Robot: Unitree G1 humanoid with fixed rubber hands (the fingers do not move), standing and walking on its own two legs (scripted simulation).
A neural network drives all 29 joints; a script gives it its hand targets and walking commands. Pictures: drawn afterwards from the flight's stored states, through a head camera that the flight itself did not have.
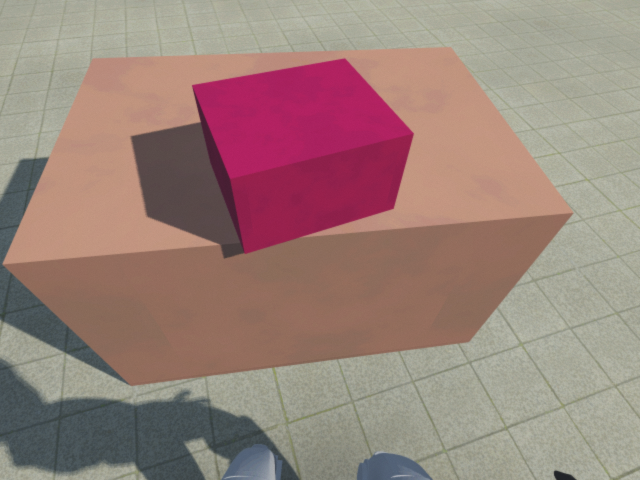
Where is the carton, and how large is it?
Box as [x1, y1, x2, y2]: [192, 58, 413, 253]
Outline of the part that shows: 344,58 192,85 210,162 245,253 393,208 413,133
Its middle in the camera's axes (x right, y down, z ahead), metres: -0.04 -0.17 +0.73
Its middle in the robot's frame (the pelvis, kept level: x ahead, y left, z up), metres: +0.67 +0.04 +0.00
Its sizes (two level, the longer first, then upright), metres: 0.304 0.262 0.179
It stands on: a pedestal, 0.63 m high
